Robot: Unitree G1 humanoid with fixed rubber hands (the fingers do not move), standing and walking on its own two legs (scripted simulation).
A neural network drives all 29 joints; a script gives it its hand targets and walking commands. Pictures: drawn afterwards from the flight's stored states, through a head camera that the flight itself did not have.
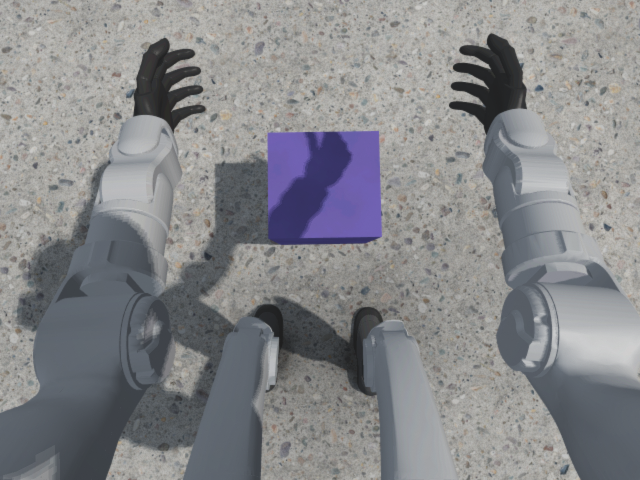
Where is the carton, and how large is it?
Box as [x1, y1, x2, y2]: [267, 131, 381, 244]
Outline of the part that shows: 378,131 267,133 268,238 280,244 364,243 381,236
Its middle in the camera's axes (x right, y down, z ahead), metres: +0.01 -0.09 +0.85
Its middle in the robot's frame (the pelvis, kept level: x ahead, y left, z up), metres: +0.49 +0.00 -0.51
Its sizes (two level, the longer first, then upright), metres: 0.210 0.200 0.250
